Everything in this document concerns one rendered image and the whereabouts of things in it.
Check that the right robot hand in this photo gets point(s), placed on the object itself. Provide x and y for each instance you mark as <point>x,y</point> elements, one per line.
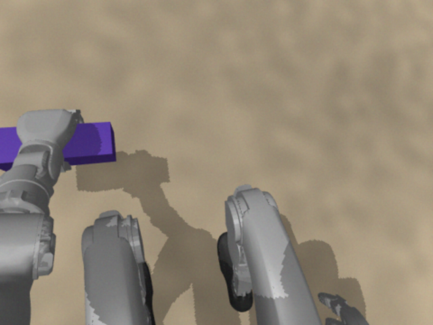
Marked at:
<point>349,315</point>

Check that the carton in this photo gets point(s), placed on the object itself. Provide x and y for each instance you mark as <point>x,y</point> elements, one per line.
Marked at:
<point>91,143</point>

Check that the left robot arm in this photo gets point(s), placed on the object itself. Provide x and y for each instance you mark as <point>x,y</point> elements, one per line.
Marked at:
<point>27,241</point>

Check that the left robot hand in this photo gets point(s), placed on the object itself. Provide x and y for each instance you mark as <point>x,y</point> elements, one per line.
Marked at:
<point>56,126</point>

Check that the left robot foot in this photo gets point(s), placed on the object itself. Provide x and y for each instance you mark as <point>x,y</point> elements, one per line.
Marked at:
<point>149,294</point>

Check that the right robot foot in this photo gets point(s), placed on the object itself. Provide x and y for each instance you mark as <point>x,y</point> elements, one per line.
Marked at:
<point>239,303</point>

